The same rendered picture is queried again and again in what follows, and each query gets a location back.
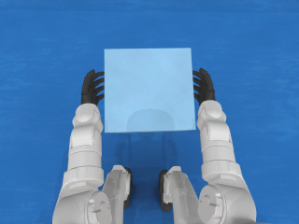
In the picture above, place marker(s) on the left robot forearm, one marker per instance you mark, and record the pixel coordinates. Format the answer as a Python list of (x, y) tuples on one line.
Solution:
[(84, 169)]

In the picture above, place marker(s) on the right robot upper arm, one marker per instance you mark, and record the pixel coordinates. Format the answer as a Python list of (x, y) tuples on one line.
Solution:
[(224, 204)]

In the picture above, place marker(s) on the robot left foot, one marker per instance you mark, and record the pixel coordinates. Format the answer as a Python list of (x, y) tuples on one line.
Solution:
[(126, 203)]

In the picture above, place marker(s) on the robot right foot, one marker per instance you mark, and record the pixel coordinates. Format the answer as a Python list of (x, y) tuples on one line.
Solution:
[(165, 206)]

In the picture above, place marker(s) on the robot foot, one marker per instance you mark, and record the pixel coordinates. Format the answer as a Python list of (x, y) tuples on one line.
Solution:
[(126, 203), (165, 206)]

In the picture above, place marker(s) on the left robot hand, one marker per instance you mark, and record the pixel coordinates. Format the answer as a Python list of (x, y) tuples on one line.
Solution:
[(89, 92)]

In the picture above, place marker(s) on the right robot forearm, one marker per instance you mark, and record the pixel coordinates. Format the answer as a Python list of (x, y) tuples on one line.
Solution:
[(219, 165)]

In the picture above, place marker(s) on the left robot upper arm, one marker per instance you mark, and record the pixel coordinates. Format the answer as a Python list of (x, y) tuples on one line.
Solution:
[(87, 207)]

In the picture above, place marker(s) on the right robot hand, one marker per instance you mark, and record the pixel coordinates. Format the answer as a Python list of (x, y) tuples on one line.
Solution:
[(206, 90)]

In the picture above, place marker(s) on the carton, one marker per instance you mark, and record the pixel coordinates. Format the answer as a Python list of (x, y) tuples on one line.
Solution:
[(148, 90)]

